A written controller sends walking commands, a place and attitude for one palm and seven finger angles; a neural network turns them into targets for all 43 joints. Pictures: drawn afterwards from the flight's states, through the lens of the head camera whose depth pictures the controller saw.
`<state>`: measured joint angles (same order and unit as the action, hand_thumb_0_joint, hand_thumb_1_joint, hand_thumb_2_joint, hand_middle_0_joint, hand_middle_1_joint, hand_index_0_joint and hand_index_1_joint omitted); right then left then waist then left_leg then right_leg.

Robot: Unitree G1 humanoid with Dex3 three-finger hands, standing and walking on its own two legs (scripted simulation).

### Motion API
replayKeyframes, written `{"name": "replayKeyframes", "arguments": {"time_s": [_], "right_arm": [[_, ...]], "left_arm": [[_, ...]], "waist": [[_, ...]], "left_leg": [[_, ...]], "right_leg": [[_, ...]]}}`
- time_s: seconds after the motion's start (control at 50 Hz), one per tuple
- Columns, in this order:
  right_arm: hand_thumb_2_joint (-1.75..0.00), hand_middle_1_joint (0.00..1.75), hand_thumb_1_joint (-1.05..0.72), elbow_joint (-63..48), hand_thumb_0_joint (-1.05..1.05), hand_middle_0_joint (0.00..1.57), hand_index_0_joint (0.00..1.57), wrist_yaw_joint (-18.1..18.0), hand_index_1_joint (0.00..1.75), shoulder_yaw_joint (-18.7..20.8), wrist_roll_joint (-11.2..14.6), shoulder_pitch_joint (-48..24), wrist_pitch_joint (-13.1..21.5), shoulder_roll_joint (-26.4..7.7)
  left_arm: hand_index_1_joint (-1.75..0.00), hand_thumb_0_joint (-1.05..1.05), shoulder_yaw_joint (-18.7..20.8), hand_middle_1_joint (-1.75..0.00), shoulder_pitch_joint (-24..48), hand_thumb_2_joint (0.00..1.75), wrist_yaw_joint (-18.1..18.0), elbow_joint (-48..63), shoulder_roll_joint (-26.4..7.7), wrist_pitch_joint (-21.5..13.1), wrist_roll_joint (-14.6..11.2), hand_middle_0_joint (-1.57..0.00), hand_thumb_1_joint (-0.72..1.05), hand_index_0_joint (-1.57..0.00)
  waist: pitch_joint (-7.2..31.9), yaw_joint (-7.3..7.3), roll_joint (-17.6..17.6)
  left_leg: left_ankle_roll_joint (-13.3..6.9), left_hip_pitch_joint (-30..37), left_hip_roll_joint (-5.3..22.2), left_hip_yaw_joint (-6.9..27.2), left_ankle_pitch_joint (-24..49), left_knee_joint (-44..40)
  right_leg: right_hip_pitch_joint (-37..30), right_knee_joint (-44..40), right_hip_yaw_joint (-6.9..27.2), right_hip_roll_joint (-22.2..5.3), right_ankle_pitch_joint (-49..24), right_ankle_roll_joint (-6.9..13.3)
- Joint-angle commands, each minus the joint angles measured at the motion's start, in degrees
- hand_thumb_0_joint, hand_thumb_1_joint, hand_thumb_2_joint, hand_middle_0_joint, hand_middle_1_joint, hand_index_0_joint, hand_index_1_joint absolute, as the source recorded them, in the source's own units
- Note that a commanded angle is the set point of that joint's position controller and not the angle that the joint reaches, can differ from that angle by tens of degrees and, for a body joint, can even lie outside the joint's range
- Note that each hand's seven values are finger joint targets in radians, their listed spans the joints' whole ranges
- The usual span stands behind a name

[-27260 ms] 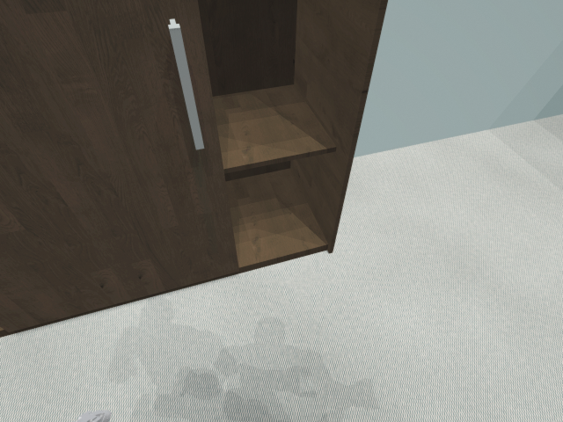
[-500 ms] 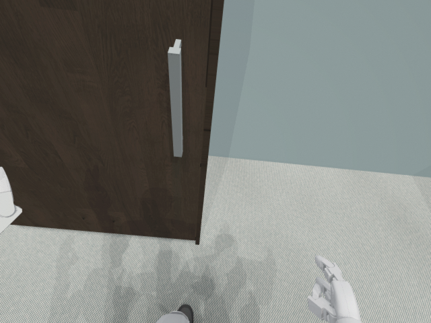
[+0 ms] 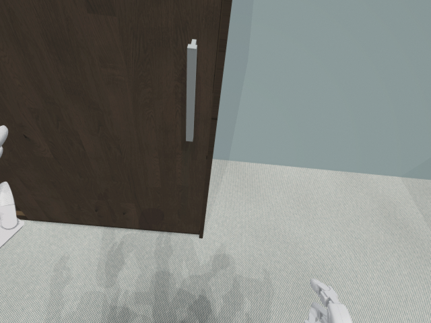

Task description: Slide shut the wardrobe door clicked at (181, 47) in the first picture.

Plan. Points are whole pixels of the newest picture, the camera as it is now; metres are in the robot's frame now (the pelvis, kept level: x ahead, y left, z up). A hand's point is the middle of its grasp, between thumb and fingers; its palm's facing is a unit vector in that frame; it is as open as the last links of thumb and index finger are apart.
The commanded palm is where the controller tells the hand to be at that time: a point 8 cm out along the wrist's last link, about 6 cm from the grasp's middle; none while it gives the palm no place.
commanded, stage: stop stepping back and stand still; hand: left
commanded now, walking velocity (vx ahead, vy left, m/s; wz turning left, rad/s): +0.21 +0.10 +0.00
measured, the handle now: (191, 95) +0.63 +0.11 +0.09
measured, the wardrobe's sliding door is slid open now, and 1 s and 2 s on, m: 0.00 0.00 0.00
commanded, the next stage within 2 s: let the arm hang, fingers relaxed in 1.14 s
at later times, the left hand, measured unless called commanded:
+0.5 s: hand out of the picture +0.14 +0.29 +0.17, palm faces +0.51 -0.75 -0.41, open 7.4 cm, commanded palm +0.09 +0.32 +0.17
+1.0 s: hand out of the picture +0.18 +0.31 +0.15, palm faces +0.46 -0.75 -0.47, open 7.4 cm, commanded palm +0.11 +0.34 +0.17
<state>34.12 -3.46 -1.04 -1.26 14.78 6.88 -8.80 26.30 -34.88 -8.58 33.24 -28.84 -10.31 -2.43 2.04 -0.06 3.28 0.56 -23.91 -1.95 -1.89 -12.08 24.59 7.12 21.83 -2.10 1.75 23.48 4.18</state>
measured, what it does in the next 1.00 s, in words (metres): steps on the spot: left foot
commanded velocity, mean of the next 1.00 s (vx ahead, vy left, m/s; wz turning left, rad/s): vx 0.07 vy -0.02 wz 0.00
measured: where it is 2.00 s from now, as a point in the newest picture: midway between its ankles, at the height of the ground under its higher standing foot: outside the picture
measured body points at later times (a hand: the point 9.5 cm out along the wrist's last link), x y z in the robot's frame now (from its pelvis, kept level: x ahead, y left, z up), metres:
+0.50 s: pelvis -0.04 +0.02 -0.01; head -0.07 +0.03 +0.44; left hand +0.10 +0.33 +0.19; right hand +0.09 -0.22 -0.10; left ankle -0.03 +0.14 -0.71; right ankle -0.01 -0.08 -0.74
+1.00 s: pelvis -0.01 +0.03 +0.00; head +0.00 +0.04 +0.44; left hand +0.15 +0.35 +0.18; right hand +0.17 -0.19 -0.08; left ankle -0.02 +0.14 -0.74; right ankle -0.01 -0.07 -0.74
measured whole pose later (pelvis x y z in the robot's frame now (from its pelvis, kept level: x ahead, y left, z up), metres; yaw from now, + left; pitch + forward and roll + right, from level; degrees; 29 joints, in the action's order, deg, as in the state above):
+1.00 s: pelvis -0.01 +0.03 +0.00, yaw +3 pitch +0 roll +0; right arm 35.0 -3.8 -0.1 0.2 10.4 6.2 -11.6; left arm 23.1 -29.3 -8.7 25.4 -22.9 -10.6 -1.5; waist -1.9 -0.5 0.5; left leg -0.9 -12.4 -0.4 -1.7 -15.0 28.0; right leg 12.7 28.2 -1.3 0.8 15.1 1.1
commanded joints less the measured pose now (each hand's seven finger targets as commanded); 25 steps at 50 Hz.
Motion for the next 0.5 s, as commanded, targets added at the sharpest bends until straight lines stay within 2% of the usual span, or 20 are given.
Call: {"name": "replayKeyframes", "arguments": {"time_s": [0.0, 0.02, 0.04, 0.08, 0.1, 0.12, 0.14, 0.16, 0.18, 0.2, 0.22, 0.28, 0.3, 0.32, 0.34, 0.36, 0.38, 0.42, 0.44, 0.48], "right_arm": [[-0.90, 0.30, -0.90, -5.2, 0.00, 0.20, 0.20, -1.1, 0.30, 3.6, 0.9, -6.8, 1.2, -9.6], [-0.90, 0.30, -0.90, -4.6, 0.00, 0.20, 0.20, -1.0, 0.30, 4.2, 1.4, -6.0, 1.5, -10.4], [-0.90, 0.30, -0.90, -4.4, 0.00, 0.20, 0.20, -1.7, 0.30, 4.7, 1.4, -6.9, 1.7, -11.2], [-0.90, 0.30, -0.90, -4.3, 0.00, 0.20, 0.20, -2.4, 0.30, 3.8, 1.2, -8.1, 1.9, -10.3], [-0.90, 0.30, -0.90, -4.2, 0.00, 0.20, 0.20, -2.7, 0.30, 3.6, 1.0, -7.6, 2.3, -10.2], [-0.90, 0.30, -0.90, -5.0, 0.00, 0.20, 0.20, -3.0, 0.30, 3.7, 1.3, -7.6, 3.0, -11.0], [-0.90, 0.30, -0.90, -5.8, 0.00, 0.20, 0.20, -2.9, 0.30, 3.8, 1.0, -7.0, 3.4, -11.9], [-0.90, 0.30, -0.90, -7.1, 0.00, 0.20, 0.20, -2.5, 0.30, 3.7, 1.3, -7.3, 3.4, -12.1], [-0.90, 0.30, -0.90, -5.4, 0.00, 0.20, 0.20, -2.0, 0.30, 3.5, 1.1, -7.0, 3.6, -10.5], [-0.90, 0.30, -0.90, -5.3, 0.00, 0.20, 0.20, -1.5, 0.30, 3.5, 0.4, -7.4, 3.9, -10.1], [-0.90, 0.30, -0.90, -5.9, 0.00, 0.20, 0.20, -1.0, 0.30, 3.6, 0.2, -7.4, 4.2, -10.1], [-0.90, 0.30, -0.90, -6.3, 0.00, 0.20, 0.20, 0.2, 0.30, 3.6, 0.4, -7.4, 3.0, -10.4], [-0.90, 0.30, -0.90, -6.6, 0.00, 0.20, 0.20, 0.2, 0.30, 4.2, 0.4, -6.9, 2.3, -10.3], [-0.90, 0.30, -0.90, -7.1, 0.00, 0.20, 0.20, 0.4, 0.30, 5.0, 0.9, -6.2, 1.5, -10.0], [-0.90, 0.30, -0.90, -7.0, 0.00, 0.20, 0.20, 0.3, 0.30, 5.0, 1.3, -6.3, 2.0, -10.8], [-0.90, 0.30, -0.90, -5.5, 0.00, 0.20, 0.20, 0.2, 0.30, 4.3, 1.0, -5.8, 2.8, -9.8], [-0.90, 0.30, -0.90, -4.5, 0.00, 0.20, 0.20, 0.1, 0.30, 4.1, 0.7, -4.2, 2.6, -9.4], [-0.90, 0.30, -0.90, -5.0, 0.00, 0.20, 0.20, -0.8, 0.30, 3.4, 0.8, -5.9, 2.3, -9.1], [-0.90, 0.30, -0.90, -4.9, 0.00, 0.20, 0.20, -1.3, 0.30, 3.1, 0.7, -6.7, 2.6, -8.9], [-0.90, 0.30, -0.90, -4.4, 0.00, 0.20, 0.20, -1.9, 0.30, 3.0, 0.3, -5.9, 3.3, -9.3]], "left_arm": [[-0.30, 0.00, 5.3, -0.30, 13.7, 0.90, -0.6, 6.9, -7.1, -1.9, -0.9, -0.20, 0.90, -0.20], [-0.30, 0.00, 1.8, -0.30, 17.6, 0.90, 0.0, 5.2, -4.3, -1.4, -0.6, -0.20, 0.90, -0.20], [-0.30, 0.00, 0.5, -0.30, 16.5, 0.90, -0.3, 0.3, -2.7, -0.9, -0.1, -0.20, 0.90, -0.20], [-0.30, 0.00, -1.3, -0.30, 17.2, 0.90, -1.1, 0.4, -1.7, -1.0, 1.0, -0.20, 0.90, -0.20], [-0.30, 0.00, -1.3, -0.30, 18.0, 0.90, -1.5, 2.4, -2.2, -1.4, 1.3, -0.20, 0.90, -0.20], [-0.30, 0.00, -0.9, -0.30, 17.8, 0.90, -1.6, 4.6, -2.8, -1.8, 1.0, -0.20, 0.90, -0.20], [-0.30, 0.00, 1.0, -0.30, 17.4, 0.90, -1.9, 7.4, -4.0, -2.9, 1.1, -0.20, 0.90, -0.20], [-0.30, 0.00, 2.5, -0.30, 17.4, 0.90, -2.2, 10.8, -5.6, -3.6, 1.3, -0.20, 0.90, -0.20], [-0.30, 0.00, 4.2, -0.30, 15.1, 0.90, -1.7, 8.9, -6.7, -4.1, 0.9, -0.20, 0.90, -0.20], [-0.30, 0.00, 4.7, -0.30, 14.5, 0.90, -1.4, 11.9, -6.8, -4.3, 1.2, -0.20, 0.90, -0.20], [-0.30, 0.00, 5.9, -0.30, 14.3, 0.90, -1.2, 14.9, -8.0, -4.8, 1.5, -0.20, 0.90, -0.20], [-0.30, 0.00, 5.3, -0.30, 5.0, 0.90, -1.3, 8.1, -4.7, -3.8, 1.9, -0.20, 0.90, -0.20], [-0.30, 0.00, 5.4, -0.30, 4.3, 0.90, -1.2, 5.7, -4.7, -3.8, 2.1, -0.20, 0.90, -0.20], [-0.30, 0.00, 6.0, -0.30, 2.8, 0.90, -1.0, 2.2, -5.0, -2.9, 1.6, -0.20, 0.90, -0.20], [-0.30, 0.00, 4.9, -0.30, 9.8, 0.90, -0.7, 5.8, -4.6, -3.9, 0.7, -0.20, 0.90, -0.20], [-0.30, 0.00, 6.4, -0.30, 12.3, 0.90, -0.9, 5.1, -6.1, -4.5, 0.6, -0.20, 0.90, -0.20], [-0.30, 0.00, 5.6, -0.30, 10.7, 0.90, -0.7, 2.3, -4.9, -4.4, 0.6, -0.20, 0.90, -0.20], [-0.30, 0.00, 3.8, -0.30, 11.9, 0.90, -0.5, 1.3, -3.9, -4.0, 0.7, -0.20, 0.90, -0.20], [-0.30, 0.00, 3.3, -0.30, 12.9, 0.90, -0.8, 1.3, -3.7, -4.1, 1.0, -0.20, 0.90, -0.20], [-0.30, 0.00, 2.1, -0.30, 14.3, 0.90, -1.4, 2.7, -3.0, -4.3, 1.3, -0.20, 0.90, -0.20]], "waist": [[1.2, 0.91, 10.5], [-1.0, 1.93, 9.9], [-5.5, 1.90, 8.3], [-4.6, 1.42, 1.0], [-4.0, 1.63, -4.2], [-3.6, 1.61, -9.7], [-2.4, 1.02, -17.9], [-0.8, 0.64, -19.6], [-0.7, 1.33, -16.4], [-2.2, 1.52, -19.4], [-2.9, 0.97, -22.1], [-1.3, -1.30, -14.8], [-1.8, -1.66, -4.5], [-2.3, -1.30, 12.0], [-2.4, 0.14, 9.4], [-2.2, 1.21, 4.4], [-3.5, 1.70, 2.1], [-4.4, 1.42, 3.5], [-3.1, 0.75, 4.6], [-1.1, 1.07, -2.0]], "left_leg": [[1.1, -1.1, 3.3, 5.5, -6.5, 38.4], [0.6, 2.0, 3.8, 5.8, -7.9, 37.5], [-0.5, 4.0, 5.7, 4.9, -7.7, 31.4], [-2.0, 9.3, 5.7, 1.2, -10.2, 14.5], [-2.3, 12.3, 3.9, -1.2, -9.6, 6.5], [-2.9, 13.9, 5.3, 1.7, -11.5, -1.3], [-6.2, 15.2, 12.4, 14.0, -12.1, -6.9], [-9.4, 14.5, 19.0, 24.5, -11.0, -10.1], [-10.6, 11.0, 19.9, 27.3, -16.8, -13.3], [-11.6, 7.7, 20.2, 29.0, -20.3, -14.5], [-11.6, 4.6, 19.7, 26.4, -21.4, -14.3], [-5.6, -12.3, 11.7, 8.7, -25.4, -3.0], [-3.4, -16.6, 5.4, 2.8, -23.8, 12.1], [-1.4, -17.5, 0.3, -1.2, -19.0, 32.3], [-1.1, -14.9, 2.0, 1.8, -14.2, 42.5], [-1.1, -12.1, 4.5, 4.1, -12.7, 43.1], [-1.2, -7.1, 6.3, 4.1, -11.8, 38.7], [-1.6, 2.2, 7.1, 1.1, -9.2, 25.5], [-2.0, 6.5, 6.6, -0.2, -9.4, 18.1], [-2.5, 15.2, 4.2, -2.5, -7.1, 4.8]], "right_leg": [[16.9, -14.3, 18.5, -22.7, 10.6, 9.4], [23.1, -13.9, 16.0, -20.1, 17.0, 6.8], [25.0, -12.0, 12.9, -18.3, 14.7, 5.5], [21.3, -5.9, 9.6, -15.7, 13.2, 4.2], [19.7, -1.2, 7.7, -12.7, 11.8, 3.2], [18.7, 6.1, 5.1, -9.9, 8.2, 1.5], [20.4, 16.6, 1.8, -3.9, 3.9, -1.5], [21.2, 24.5, -1.8, -0.1, 2.8, -3.6], [19.8, 27.6, 0.1, -0.4, 6.9, -3.8], [19.3, 29.4, 1.4, -1.5, 6.7, -3.6], [16.8, 28.0, 2.2, -2.5, 5.6, -3.2], [-7.7, 9.8, -1.5, -0.7, 1.0, -2.1], [-8.8, 1.1, 6.4, -4.3, 5.2, 0.7], [-1.6, -11.2, 28.9, -17.4, 16.5, 6.1], [4.4, -13.6, 33.7, -21.8, 12.6, 8.4], [9.4, -12.8, 31.2, -21.7, 15.4, 9.3], [15.0, -11.7, 24.4, -19.8, 16.0, 8.2], [20.5, -9.5, 14.7, -16.3, 12.9, 5.5], [19.6, -7.5, 12.9, -15.8, 11.2, 5.1], [19.0, -1.6, 9.3, -12.0, 9.9, 2.8]]}}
